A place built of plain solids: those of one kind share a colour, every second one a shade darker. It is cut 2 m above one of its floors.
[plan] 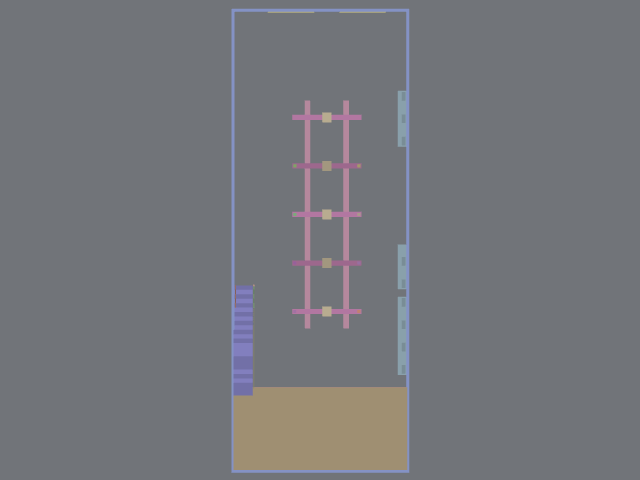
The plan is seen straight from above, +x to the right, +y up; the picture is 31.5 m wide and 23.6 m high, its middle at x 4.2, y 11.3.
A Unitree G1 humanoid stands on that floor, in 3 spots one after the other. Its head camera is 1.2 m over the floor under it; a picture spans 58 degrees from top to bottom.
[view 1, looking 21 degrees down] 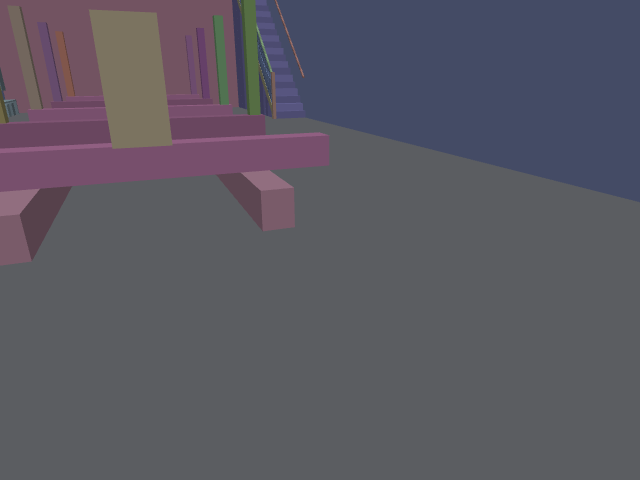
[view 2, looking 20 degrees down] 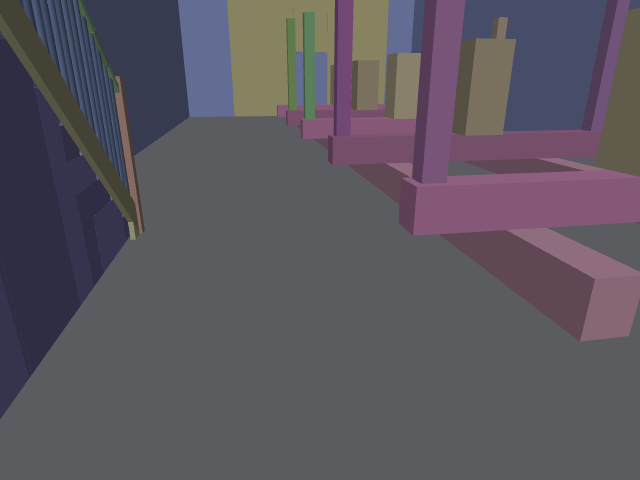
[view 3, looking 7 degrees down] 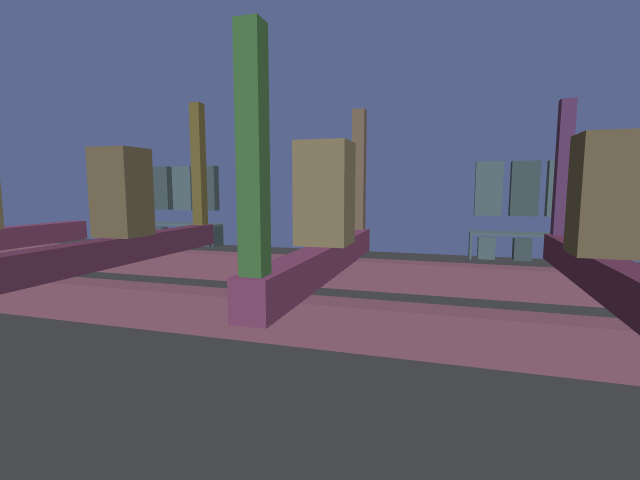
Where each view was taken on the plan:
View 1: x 4.53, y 21.42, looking -112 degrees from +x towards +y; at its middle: ground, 3.35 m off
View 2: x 1.86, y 5.36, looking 80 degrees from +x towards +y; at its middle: ground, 3.51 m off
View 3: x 0.49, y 11.37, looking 17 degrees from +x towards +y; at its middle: keelblock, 4.02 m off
